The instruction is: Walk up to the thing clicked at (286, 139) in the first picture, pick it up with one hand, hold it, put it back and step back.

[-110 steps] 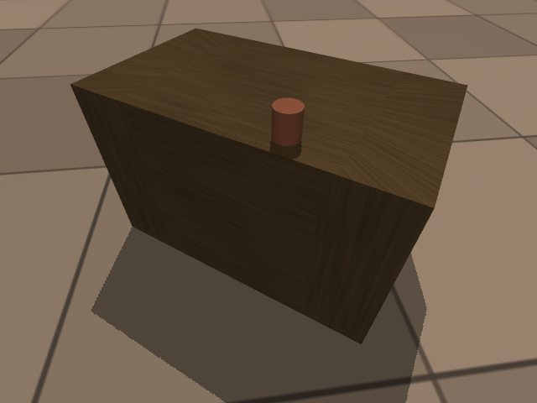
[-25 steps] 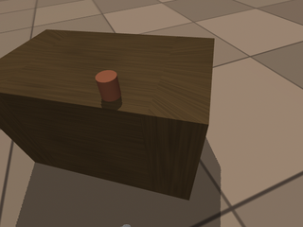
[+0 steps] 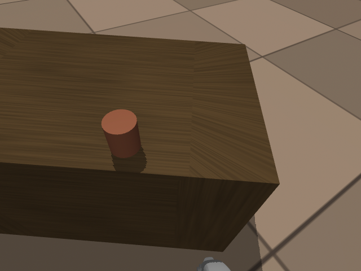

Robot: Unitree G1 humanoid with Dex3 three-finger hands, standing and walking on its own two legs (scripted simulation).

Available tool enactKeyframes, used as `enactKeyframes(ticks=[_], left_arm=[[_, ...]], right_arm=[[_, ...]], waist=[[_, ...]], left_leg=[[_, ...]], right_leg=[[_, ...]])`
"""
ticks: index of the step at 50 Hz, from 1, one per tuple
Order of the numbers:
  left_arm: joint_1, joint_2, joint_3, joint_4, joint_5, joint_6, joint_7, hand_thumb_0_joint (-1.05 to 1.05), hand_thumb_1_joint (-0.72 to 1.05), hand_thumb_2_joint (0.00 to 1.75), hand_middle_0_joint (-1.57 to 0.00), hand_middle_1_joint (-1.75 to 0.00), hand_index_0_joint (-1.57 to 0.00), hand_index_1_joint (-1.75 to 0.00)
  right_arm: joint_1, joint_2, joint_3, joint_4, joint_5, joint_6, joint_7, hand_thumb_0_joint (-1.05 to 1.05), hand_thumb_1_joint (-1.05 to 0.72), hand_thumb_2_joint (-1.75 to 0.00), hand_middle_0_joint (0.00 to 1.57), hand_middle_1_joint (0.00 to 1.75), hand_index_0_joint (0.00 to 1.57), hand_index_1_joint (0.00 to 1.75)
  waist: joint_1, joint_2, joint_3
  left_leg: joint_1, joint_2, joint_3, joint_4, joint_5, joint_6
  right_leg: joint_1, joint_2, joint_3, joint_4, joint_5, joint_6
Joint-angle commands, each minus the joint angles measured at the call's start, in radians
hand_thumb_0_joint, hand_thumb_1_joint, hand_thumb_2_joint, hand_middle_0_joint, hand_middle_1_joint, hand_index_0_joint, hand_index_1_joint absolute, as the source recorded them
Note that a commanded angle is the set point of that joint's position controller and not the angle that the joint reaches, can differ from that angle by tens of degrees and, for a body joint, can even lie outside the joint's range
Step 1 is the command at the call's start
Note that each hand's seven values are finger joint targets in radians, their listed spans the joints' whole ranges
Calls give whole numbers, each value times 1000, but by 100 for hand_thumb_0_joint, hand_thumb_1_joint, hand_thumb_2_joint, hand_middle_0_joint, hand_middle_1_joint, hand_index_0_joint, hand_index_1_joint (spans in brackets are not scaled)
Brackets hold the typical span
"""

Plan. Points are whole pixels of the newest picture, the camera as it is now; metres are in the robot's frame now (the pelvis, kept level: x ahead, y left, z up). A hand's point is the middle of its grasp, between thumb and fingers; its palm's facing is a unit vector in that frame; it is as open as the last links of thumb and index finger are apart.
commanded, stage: walk up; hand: left
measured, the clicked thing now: (122, 134) +0.46 +0.14 +0.03
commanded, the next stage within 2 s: none
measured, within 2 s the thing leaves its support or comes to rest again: neither
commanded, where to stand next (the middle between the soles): +0.06 -0.03 m, yaw -6 degrees
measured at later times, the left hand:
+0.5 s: hand out of the picture +0.18 +0.25 -0.16, palm faces -0.12 -0.93 -0.34, open 7.4 cm
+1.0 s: hand out of the picture +0.00 +0.22 -0.14, palm faces -0.14 -0.91 -0.40, open 7.4 cm
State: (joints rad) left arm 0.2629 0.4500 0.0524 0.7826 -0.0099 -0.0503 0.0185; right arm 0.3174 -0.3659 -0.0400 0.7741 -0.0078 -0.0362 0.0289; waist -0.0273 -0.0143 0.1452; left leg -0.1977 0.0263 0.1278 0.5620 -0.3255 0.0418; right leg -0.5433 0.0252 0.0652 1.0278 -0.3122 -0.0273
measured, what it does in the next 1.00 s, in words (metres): steps on the spot: right foot, then left foot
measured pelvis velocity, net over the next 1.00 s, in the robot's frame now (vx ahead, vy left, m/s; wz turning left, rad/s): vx -0.05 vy -0.04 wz -0.16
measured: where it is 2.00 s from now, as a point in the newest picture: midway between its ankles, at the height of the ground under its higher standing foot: outside the picture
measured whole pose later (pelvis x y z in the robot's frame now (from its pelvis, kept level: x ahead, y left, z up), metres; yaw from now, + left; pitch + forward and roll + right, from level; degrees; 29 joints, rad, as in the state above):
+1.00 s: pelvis -0.05 -0.04 -0.01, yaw -9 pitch -3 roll +0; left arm 0.34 0.34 0.05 0.95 0.04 -0.02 -0.02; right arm 0.26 -0.44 -0.06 0.90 -0.01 0.02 0.01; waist 0.03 0.07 0.07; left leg -0.42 0.01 -0.07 0.90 -0.45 0.02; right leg -0.21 0.01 0.06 0.62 -0.36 0.01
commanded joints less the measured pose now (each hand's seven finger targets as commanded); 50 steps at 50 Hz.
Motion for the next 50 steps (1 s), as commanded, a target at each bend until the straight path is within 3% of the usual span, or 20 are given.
enactKeyframes(ticks=[1, 7, 8, 9, 10, 11, 14, 20, 23, 24, 25, 27, 31, 36, 39, 40, 41, 43, 46, 50], left_arm=[[22, 103, 34, -62, -1, 11, -3, 0, 90, 90, -20, -30, -20, -30], [-5, 124, 46, -60, 28, 34, -9, 0, 90, 90, -20, -30, -20, -30], [25, 170, 58, -53, 31, 29, -8, 0, 90, 90, -20, -30, -20, -30], [61, 246, 83, -54, 35, 29, -3, 0, 90, 90, -20, -30, -20, -30], [61, 210, 67, -65, 15, 30, 3, 0, 90, 90, -20, -30, -20, -30], [25, 202, 62, -88, 13, 33, 9, 0, 90, 90, -20, -30, -20, -30], [-107, 153, 49, -109, 20, 59, 15, 0, 90, 90, -20, -30, -20, -30], [-79, 151, 59, -131, 67, 88, -13, 0, 90, 90, -20, -30, -20, -30], [-148, 153, 58, -145, 46, 114, -32, 0, 90, 90, -20, -30, -20, -30], [-138, 105, 48, -148, 39, 124, -37, 0, 90, 90, -20, -30, -20, -30], [-111, 60, 41, -140, 36, 126, -40, 0, 90, 90, -20, -30, -20, -30], [-132, 193, 89, -127, 58, 137, -28, 0, 90, 90, -20, -30, -20, -30], [-28, 158, 101, -43, 33, 125, -62, 0, 90, 90, -20, -30, -20, -30], [-42, 119, 70, -10, 21, 72, -65, 0, 90, 90, -20, -30, -20, -30], [96, 112, 76, 94, 35, 40, -36, 0, 90, 90, -20, -30, -20, -30], [119, 151, 85, 110, 45, 26, -23, 0, 90, 90, -20, -30, -20, -30], [114, 216, 98, 103, 56, 15, -15, 0, 90, 90, -20, -30, -20, -30], [-3, 356, 108, 52, 64, 18, -9, 0, 90, 90, -20, -30, -20, -30], [-51, 230, 84, 51, 47, -4, -8, 0, 90, 90, -20, -30, -20, -30], [11, 218, 74, 70, 40, -20, -6, 0, 90, 90, -20, -30, -20, -30]], right_arm=[[14, -261, -81, -69, 9, -24, -42, 0, -90, -90, 20, 30, 20, 30], [-27, -254, -78, -77, 26, 13, -54, 0, -90, -90, 20, 30, 20, 30], [-29, -237, -68, -76, 32, 14, -53, 0, -90, -90, 20, 30, 20, 30], [-39, -204, -58, -92, 45, 13, -54, 0, -90, -90, 20, 30, 20, 30], [-28, -194, -53, -81, 41, 30, -65, 0, -90, -90, 20, 30, 20, 30], [-7, -207, -55, -65, 27, 41, -78, 0, -90, -90, 20, 30, 20, 30], [15, -213, -64, -4, 37, 46, -72, 0, -90, -90, 20, 30, 20, 30], [29, -199, -53, 30, 24, 26, -98, 0, -90, -90, 20, 30, 20, 30], [113, -190, -62, 77, 1, 8, -108, 0, -90, -90, 20, 30, 20, 30], [100, -239, -79, 73, -23, 1, -112, 0, -90, -90, 20, 30, 20, 30], [27, -346, -100, 44, -39, -2, -114, 0, -90, -90, 20, 30, 20, 30], [-90, -445, -134, -10, -15, -12, -119, 0, -90, -90, 20, 30, 20, 30], [-113, -312, -92, -7, -20, -24, -109, 0, -90, -90, 20, 30, 20, 30], [-92, -312, -85, -9, -48, -14, -61, 0, -90, -90, 20, 30, 20, 30], [-107, -305, -77, -9, -48, 29, -39, 0, -90, -90, 20, 30, 20, 30], [-82, -244, -57, -11, -35, 35, -38, 0, -90, -90, 20, 30, 20, 30], [-87, -154, -28, -30, -24, 36, -37, 0, -90, -90, 20, 30, 20, 30], [-187, -274, -70, -32, -20, 31, -52, 0, -90, -90, 20, 30, 20, 30], [-88, -249, -62, 40, 7, 19, -38, 0, -90, -90, 20, 30, 20, 30], [-85, -225, -60, 56, -6, 21, -27, 0, -90, -90, 20, 30, 20, 30]], waist=[[6, 131, -90], [34, 109, -196], [65, 10, -230], [104, -174, -288], [103, -198, -302], [83, -161, -291], [15, -97, -260], [73, -149, -240], [10, -136, -218], [10, -51, -180], [29, 194, -127], [18, 200, -49], [72, 108, -65], [3, 281, -173], [64, 207, -150], [65, 78, -146], [69, -131, -94], [86, -143, 30], [18, -109, 15], [51, -176, -43]], left_leg=[[60, 249, -138, -77, 883, 104], [51, 203, -115, 133, 743, 50], [-25, 158, -88, 259, 608, 14], [-177, 27, -31, 541, 307, -39], [-298, -77, -87, 663, -301, -49], [-246, -11, -163, 656, -414, -50], [-192, -24, -162, 673, -289, -45], [-201, -34, -83, 262, -176, -52], [-16, -49, -47, -92, 145, -50], [42, 47, -202, -122, 136, -18], [51, 318, -569, -216, 145, 65], [-257, 564, -748, -291, 110, 304], [-159, 226, -307, -168, 106, 135], [24, 177, -234, -137, -188, 140], [-136, 136, -166, 54, -146, 127], [-206, 86, -116, 210, -119, 79], [-405, 20, -100, 369, -229, 16], [-370, 10, -257, 460, -271, -17], [-365, 17, -259, 375, -110, -18], [-240, -3, -186, 261, -121, -28]], right_leg=[[73, -23, -33, -203, 64, -10], [293, 0, -79, -475, 179, -56], [403, -63, 5, -494, 510, -90], [535, -242, 255, -506, 824, -213], [572, -398, 454, -514, 1026, -369], [484, -432, 502, -512, 967, -381], [329, -257, 206, -523, 732, -259], [382, -175, 165, -462, 619, -232], [244, -125, 147, -364, 372, -158], [86, -70, 154, -298, 189, -106], [-108, 75, 74, -110, -177, -27], [19, -7, 179, 255, -265, 6], [12, 72, 153, 258, -83, 15], [130, 2, -33, -255, -247, 54], [398, 29, -105, -613, -104, 36], [467, 3, -3, -669, -62, 20], [480, -163, 328, -714, -117, -29], [130, -386, 658, -798, -389, -228], [295, -246, 317, -695, -81, -151], [284, -247, 246, -661, 111, -156]])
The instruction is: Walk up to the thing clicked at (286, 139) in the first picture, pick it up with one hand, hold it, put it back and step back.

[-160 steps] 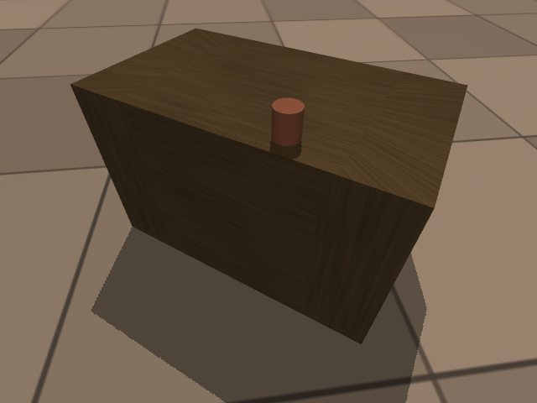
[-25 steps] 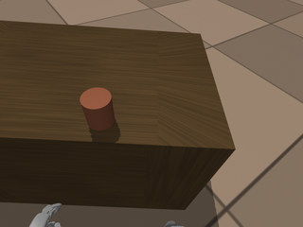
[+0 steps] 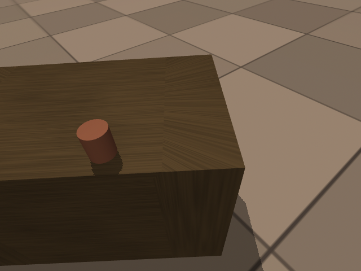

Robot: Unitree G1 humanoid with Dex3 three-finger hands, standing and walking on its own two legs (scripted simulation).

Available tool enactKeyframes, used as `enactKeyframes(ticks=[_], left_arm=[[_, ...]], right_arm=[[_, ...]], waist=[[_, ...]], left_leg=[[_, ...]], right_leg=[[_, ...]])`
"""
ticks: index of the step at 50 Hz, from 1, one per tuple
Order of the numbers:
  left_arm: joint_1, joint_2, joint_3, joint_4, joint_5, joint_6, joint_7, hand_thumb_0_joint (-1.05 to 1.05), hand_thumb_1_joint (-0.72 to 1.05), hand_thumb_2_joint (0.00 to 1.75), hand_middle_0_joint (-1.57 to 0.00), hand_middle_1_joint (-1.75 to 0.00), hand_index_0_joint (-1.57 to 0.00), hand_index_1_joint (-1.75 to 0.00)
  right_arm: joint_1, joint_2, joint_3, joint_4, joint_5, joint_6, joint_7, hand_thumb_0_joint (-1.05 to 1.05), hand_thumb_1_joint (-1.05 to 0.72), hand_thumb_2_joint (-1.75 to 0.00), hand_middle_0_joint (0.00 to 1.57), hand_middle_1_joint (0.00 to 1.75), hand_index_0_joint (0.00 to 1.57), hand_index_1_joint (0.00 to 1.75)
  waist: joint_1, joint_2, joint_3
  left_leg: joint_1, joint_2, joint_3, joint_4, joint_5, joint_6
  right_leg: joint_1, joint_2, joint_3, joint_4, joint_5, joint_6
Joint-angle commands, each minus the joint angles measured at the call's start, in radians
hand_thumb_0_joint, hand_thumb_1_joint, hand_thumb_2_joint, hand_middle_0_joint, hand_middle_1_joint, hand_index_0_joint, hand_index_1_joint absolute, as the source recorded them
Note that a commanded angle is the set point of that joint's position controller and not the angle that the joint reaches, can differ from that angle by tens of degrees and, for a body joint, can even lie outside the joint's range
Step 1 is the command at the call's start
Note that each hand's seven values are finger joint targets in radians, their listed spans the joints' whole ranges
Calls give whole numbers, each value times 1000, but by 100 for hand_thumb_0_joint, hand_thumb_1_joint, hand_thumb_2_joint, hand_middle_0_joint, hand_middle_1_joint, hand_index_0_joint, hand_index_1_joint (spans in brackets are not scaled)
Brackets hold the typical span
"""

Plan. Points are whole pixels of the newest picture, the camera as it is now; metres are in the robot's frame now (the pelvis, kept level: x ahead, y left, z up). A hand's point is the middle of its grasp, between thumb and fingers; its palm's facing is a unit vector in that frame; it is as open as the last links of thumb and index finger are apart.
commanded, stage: walk up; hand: left
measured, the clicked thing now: (98, 141) +0.47 +0.26 +0.04
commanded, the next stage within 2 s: stand in 1.38 s
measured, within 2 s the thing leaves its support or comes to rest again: neither
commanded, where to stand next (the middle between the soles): +0.10 +0.03 m, yaw +3 degrees
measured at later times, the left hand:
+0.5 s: hand out of the picture +0.08 +0.27 -0.14, palm faces +0.03 -0.92 -0.39, open 7.4 cm
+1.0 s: hand out of the picture +0.10 +0.28 -0.13, palm faces +0.07 -0.93 -0.35, open 7.4 cm
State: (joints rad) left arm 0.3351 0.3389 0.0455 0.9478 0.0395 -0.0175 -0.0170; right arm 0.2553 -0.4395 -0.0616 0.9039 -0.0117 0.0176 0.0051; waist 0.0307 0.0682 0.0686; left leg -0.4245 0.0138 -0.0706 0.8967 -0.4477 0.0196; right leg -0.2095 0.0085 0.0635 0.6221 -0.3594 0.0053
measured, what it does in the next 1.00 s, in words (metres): steps on the spot: left foot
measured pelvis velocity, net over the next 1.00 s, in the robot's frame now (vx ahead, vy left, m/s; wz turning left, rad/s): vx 0.02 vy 0.02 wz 0.08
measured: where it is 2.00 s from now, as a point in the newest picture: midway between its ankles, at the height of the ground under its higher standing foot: outside the picture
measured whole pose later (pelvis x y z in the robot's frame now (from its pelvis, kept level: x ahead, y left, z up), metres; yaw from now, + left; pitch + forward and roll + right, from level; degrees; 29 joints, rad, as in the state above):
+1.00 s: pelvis +0.02 +0.02 +0.02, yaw +4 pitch -3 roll -1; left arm 0.07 0.36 0.01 1.13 0.01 -0.02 0.00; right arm 0.09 -0.35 -0.02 1.10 -0.01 0.00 0.02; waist 0.01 0.01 0.05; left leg -0.17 -0.02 -0.06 0.42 -0.20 0.00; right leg -0.13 -0.04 -0.04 0.38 -0.21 0.03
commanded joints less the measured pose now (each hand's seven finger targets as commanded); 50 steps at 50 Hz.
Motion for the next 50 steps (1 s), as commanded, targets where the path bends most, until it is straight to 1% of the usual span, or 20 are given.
enactKeyframes(ticks=[1, 3, 5, 6, 7, 8, 9, 12, 16, 17, 18, 19, 20, 23, 26, 27, 29, 33, 37, 50], left_arm=[[-71, 324, 79, -101, -8, -52, 31, 0, 90, 90, -20, -30, -20, -30], [-96, 312, 70, -102, -18, -48, 34, 0, 90, 90, -20, -30, -20, -30], [-118, 278, 51, -107, -35, -41, 36, 0, 90, 90, -20, -30, -20, -30], [-112, 241, 37, -115, -43, -42, 39, 0, 90, 90, -20, -30, -20, -30], [-79, 184, 22, -122, -56, -42, 41, 0, 90, 90, -20, -30, -20, -30], [-67, 216, 29, -96, -57, -27, 51, 0, 90, 90, -20, -30, -20, -30], [-79, 255, 35, -82, -46, -25, 56, 0, 90, 90, -20, -30, -20, -30], [-87, 239, 33, -55, -38, -35, 39, 0, 90, 90, -20, -30, -20, -30], [-38, 215, 35, 2, -30, -48, 49, 0, 90, 90, -20, -30, -20, -30], [-50, 237, 40, -3, -18, -51, 54, 0, 90, 90, -20, -30, -20, -30], [-73, 283, 50, -11, -4, -60, 57, 0, 90, 90, -20, -30, -20, -30], [-136, 354, 59, -18, -3, -58, 54, 0, 90, 90, -20, -30, -20, -30], [-228, 366, 63, -48, 1, -54, 51, 0, 90, 90, -20, -30, -20, -30], [-295, 283, 38, -51, -13, -53, 44, 0, 90, 90, -20, -30, -20, -30], [-287, 265, 31, -31, -21, -47, 36, 0, 90, 90, -20, -30, -20, -30], [-268, 245, 23, -29, -26, -43, 33, 0, 90, 90, -20, -30, -20, -30], [-256, 224, 22, 9, -39, -35, 31, 0, 90, 90, -20, -30, -20, -30], [-262, 235, 15, 39, -37, -44, 32, 0, 90, 90, -20, -30, -20, -30], [-271, 234, 7, 70, -44, -38, 34, 0, 90, 90, -20, -30, -20, -30], [-329, 231, 3, 126, -29, -34, 28, 0, 90, 90, -20, -30, -20, -30]], right_arm=[[-37, -145, -36, -74, -1, -35, 1, 0, -90, -90, 20, 30, 20, 30], [-34, -136, -38, -59, -3, -43, 5, 0, -90, -90, 20, 30, 20, 30], [19, -134, -46, -32, -10, -52, 1, 0, -90, -90, 20, 30, 20, 30], [63, -169, -59, -22, -19, -59, -5, 0, -90, -90, 20, 30, 20, 30], [66, -226, -68, -32, -25, -66, -9, 0, -90, -90, 20, 30, 20, 30], [8, -256, -70, -49, -15, -64, -4, 0, -90, -90, 20, 30, 20, 30], [-5, -267, -79, -39, -12, -56, 0, 0, -90, -90, 20, 30, 20, 30], [-93, -169, -41, -55, -15, -45, 3, 0, -90, -90, 20, 30, 20, 30], [-150, -130, -18, -49, 11, -22, 10, 0, -90, -90, 20, 30, 20, 30], [-145, -107, -9, -55, 16, -17, 10, 0, -90, -90, 20, 30, 20, 30], [-135, -70, 0, -52, 21, -13, 13, 0, -90, -90, 20, 30, 20, 30], [-123, -85, -10, -37, 15, -3, 7, 0, -90, -90, 20, 30, 20, 30], [-97, -119, -24, -16, 4, 2, 4, 0, -90, -90, 20, 30, 20, 30], [-54, -103, -19, 30, 11, -17, 13, 0, -90, -90, 20, 30, 20, 30], [-36, -114, -19, 50, -1, -32, 8, 0, -90, -90, 20, 30, 20, 30], [-45, -134, -21, 49, -8, -39, 3, 0, -90, -90, 20, 30, 20, 30], [-135, -162, -17, 48, -1, -46, 8, 0, -90, -90, 20, 30, 20, 30], [-141, -136, 3, 79, 1, -49, 5, 0, -90, -90, 20, 30, 20, 30], [-160, -139, 4, 104, 6, -49, 1, 0, -90, -90, 20, 30, 20, 30], [-203, -128, 4, 147, 7, -36, 0, 0, -90, -90, 20, 30, 20, 30]], waist=[[-6, -273, 25], [-20, -249, -12], [-58, -207, -62], [-75, -128, -117], [-56, 54, -157], [-39, 73, -131], [-42, 70, -86], [-14, 52, -9], [22, 60, -78], [18, 23, -89], [13, -79, -63], [-1, -173, -24], [-25, -178, 22], [-64, -181, 17], [-60, -180, -62], [-48, -136, -79], [-5, -55, -66], [-11, -16, -104], [-11, 17, -124], [-28, -64, -76]], left_leg=[[-1, 13, 33, -132, 9, -4], [103, -5, 67, -271, 87, -1], [261, -28, 75, -440, 257, 26], [356, 48, -45, -485, 349, 59], [422, 226, -305, -544, 470, 121], [353, 326, -422, -568, 298, 240], [272, 343, -438, -575, 189, 284], [149, 196, -205, -565, 178, 169], [62, 118, -87, -417, 230, 82], [23, 100, -74, -388, 168, 61], [-36, 28, -56, -305, 107, 21], [-2, -41, -22, -172, -46, 10], [61, -11, -32, -88, -74, -1], [157, -6, -2, -261, 74, 12], [258, 25, -29, -416, 281, 23], [282, 73, -99, -466, 318, 37], [138, 138, -198, -526, 205, 69], [153, 98, -113, -515, 379, 37], [209, 97, -99, -519, 456, 31], [220, 81, -89, -573, 338, 23]], right_leg=[[-31, -238, 231, -242, 209, -193], [-37, -222, 168, -170, 331, -177], [-73, -183, 98, -34, 462, -122], [-107, -136, 60, 93, 425, -77], [-203, -27, -20, 245, 207, -23], [-235, 5, -50, 280, -223, -24], [-206, -44, -14, 266, -278, -34], [-144, -49, -33, 128, -161, -35], [101, -10, -82, -163, 153, -30], [135, -50, -8, -199, 126, -47], [105, -179, 206, -285, 6, -90], [-36, -326, 372, -387, -206, -169], [-153, -381, 397, -399, -251, -223], [-145, -250, 162, -310, -18, -148], [-93, -187, 76, -206, 164, -85], [-105, -164, 56, -157, 182, -66], [7, -72, -29, -156, -3, -30], [117, -109, -8, -188, 194, -43], [125, -119, -24, -217, 243, -37], [118, -138, -27, -315, 185, -25]])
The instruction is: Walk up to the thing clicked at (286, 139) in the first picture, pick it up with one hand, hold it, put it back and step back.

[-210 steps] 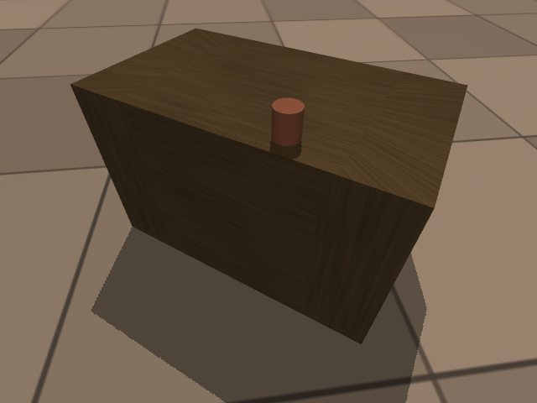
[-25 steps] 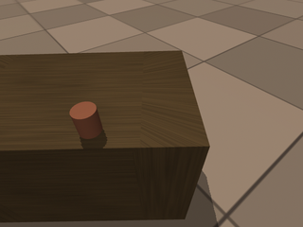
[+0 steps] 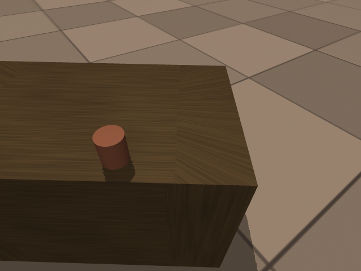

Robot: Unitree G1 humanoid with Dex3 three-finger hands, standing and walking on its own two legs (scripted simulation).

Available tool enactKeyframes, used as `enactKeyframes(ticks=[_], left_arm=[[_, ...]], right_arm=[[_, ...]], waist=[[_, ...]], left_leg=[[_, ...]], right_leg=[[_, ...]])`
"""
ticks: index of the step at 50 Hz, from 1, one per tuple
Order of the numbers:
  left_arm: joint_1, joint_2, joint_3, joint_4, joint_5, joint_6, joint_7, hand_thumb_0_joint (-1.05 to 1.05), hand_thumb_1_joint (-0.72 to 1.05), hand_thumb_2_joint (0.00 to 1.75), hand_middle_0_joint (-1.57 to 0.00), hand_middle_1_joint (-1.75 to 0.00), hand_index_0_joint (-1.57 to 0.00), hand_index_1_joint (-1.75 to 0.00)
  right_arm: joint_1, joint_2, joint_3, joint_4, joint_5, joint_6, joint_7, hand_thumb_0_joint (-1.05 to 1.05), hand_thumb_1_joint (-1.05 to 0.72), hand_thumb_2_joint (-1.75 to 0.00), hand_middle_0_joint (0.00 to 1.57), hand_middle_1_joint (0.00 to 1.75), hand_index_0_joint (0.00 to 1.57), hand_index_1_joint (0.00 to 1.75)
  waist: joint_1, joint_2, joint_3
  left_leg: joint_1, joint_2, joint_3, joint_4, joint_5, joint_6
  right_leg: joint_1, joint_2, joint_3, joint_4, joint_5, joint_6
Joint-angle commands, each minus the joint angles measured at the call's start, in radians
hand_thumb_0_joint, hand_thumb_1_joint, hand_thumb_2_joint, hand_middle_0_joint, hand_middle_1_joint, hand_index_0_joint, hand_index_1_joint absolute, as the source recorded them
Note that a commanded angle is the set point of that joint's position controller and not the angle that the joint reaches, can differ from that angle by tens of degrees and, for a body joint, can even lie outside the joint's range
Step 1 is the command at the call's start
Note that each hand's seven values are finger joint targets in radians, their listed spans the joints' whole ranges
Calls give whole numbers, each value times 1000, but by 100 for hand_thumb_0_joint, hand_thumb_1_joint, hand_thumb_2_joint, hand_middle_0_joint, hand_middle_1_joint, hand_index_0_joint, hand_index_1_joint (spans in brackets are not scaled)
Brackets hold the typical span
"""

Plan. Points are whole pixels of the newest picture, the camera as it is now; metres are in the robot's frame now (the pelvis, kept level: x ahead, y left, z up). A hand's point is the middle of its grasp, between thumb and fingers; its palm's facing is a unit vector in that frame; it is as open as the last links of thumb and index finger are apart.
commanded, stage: walk up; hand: left
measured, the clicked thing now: (112, 147) +0.47 +0.21 +0.02
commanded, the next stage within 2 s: stand in 0.38 s
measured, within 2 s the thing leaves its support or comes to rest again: neither
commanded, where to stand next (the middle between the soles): +0.07 +0.00 m, yaw -1 degrees
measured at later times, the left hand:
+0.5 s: hand out of the picture +0.08 +0.25 -0.15, palm faces +0.01 -0.94 -0.34, open 7.4 cm
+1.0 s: hand out of the picture +0.08 +0.23 -0.15, palm faces -0.01 -0.94 -0.34, open 7.4 cm
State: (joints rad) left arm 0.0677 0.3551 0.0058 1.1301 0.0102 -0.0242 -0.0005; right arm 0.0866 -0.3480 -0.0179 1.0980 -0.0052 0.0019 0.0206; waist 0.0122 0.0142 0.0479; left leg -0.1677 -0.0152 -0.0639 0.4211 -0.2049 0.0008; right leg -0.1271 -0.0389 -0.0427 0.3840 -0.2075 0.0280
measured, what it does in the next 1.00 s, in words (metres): stands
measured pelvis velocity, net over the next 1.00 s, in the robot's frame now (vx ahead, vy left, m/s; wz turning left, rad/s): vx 0.01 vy -0.02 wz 0.00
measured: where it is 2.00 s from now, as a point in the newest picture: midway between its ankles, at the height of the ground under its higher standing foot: outside the picture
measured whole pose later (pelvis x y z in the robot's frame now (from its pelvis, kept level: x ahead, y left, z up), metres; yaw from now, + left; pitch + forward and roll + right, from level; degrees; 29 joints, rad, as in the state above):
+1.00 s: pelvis +0.01 -0.02 +0.00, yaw +0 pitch -2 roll +0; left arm 0.09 0.34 0.01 1.16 0.01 -0.01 -0.01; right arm 0.10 -0.35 0.01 1.14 -0.01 0.00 0.01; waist 0.01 0.01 0.05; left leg -0.13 0.01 -0.07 0.33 -0.17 -0.03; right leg -0.10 -0.01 -0.05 0.32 -0.19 0.00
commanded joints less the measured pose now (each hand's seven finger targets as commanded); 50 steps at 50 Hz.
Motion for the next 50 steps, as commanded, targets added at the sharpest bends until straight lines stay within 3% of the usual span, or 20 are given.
enactKeyframes(ticks=[1, 7, 13, 18, 21, 31, 35, 40, 50], left_arm=[[-60, 213, 44, -52, 1, -28, 12, 0, 90, 90, -20, -30, -20, -30], [-59, 220, 51, -44, 3, -30, 12, 0, 90, 90, -20, -30, -20, -30], [-63, 225, 56, -48, 7, -26, 12, 0, 90, 90, -20, -30, -20, -30], [-52, 219, 59, -53, 4, -25, 12, 0, 90, 90, -20, -30, -20, -30], [-35, 202, 46, -36, -5, -10, 11, 0, 90, 90, -20, -30, -20, -30], [-24, 206, 41, -25, -3, -7, 9, 0, 90, 90, -20, -30, -20, -30], [-24, 205, 41, -29, -3, -7, 6, 0, 90, 90, -20, -30, -20, -30], [-25, 209, 41, -31, -2, -7, 7, 0, 90, 90, -20, -30, -20, -30], [-22, 213, 40, -36, -5, -8, 5, 0, 90, 90, -20, -30, -20, -30]], right_arm=[[-37, -218, -39, -46, 1, -21, -14, 0, -90, -90, 20, 30, 20, 30], [-43, -212, -36, -42, 0, -20, -13, 0, -90, -90, 20, 30, 20, 30], [-46, -216, -38, -41, -3, -17, -13, 0, -90, -90, 20, 30, 20, 30], [-32, -214, -36, -38, -3, -18, -16, 0, -90, -90, 20, 30, 20, 30], [-48, -221, -26, -37, -5, -33, -26, 0, -90, -90, 20, 30, 20, 30], [-50, -214, -16, -28, 0, -32, -28, 0, -90, -90, 20, 30, 20, 30], [-37, -223, -16, -23, -1, -33, -30, 0, -90, -90, 20, 30, 20, 30], [-44, -217, -12, -24, -1, -30, -28, 0, -90, -90, 20, 30, 20, 30], [-30, -215, -6, -22, -3, -31, -28, 0, -90, -90, 20, 30, 20, 30]], waist=[[-9, -4, -62], [-9, -12, -78], [-11, -16, -74], [-7, -3, -101], [-6, -5, -104], [-7, 1, -79], [-11, 5, -89], [-11, -12, -67], [-15, -13, -72]], left_leg=[[-35, 111, -97, -98, 103, 40], [-4, 103, -86, -83, 154, 33], [-26, 96, -87, -85, 136, 32], [-18, 100, -86, -75, 200, 32], [14, 130, -100, -100, 285, 24], [28, 125, -86, -126, 214, 12], [20, 126, -79, -127, 224, 12], [19, 126, -78, -132, 161, 13], [23, 126, -72, -131, 169, 8]], right_leg=[[45, -90, 75, -79, 35, -47], [46, -101, 78, -93, 56, -46], [54, -101, 71, -93, 50, -46], [90, -103, 63, -79, 99, -46], [82, -103, 72, -72, 175, -40], [63, -101, 78, -99, 122, -41], [79, -104, 85, -104, 148, -44], [54, -101, 88, -117, 95, -42], [54, -102, 95, -123, 107, -44]])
